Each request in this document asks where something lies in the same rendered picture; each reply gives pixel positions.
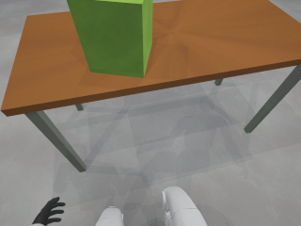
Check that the table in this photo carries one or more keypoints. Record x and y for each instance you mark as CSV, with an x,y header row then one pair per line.
x,y
192,41

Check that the left robot thigh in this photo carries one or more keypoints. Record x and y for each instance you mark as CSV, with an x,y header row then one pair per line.
x,y
111,217

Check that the carton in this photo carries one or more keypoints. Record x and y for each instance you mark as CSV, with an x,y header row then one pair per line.
x,y
116,35

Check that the robot thigh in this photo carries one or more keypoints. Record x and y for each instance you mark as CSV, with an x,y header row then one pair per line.
x,y
111,217
183,211

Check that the right robot thigh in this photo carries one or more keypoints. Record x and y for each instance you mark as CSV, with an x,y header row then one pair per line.
x,y
183,211

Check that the left robot hand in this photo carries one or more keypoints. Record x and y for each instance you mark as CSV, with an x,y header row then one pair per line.
x,y
46,211

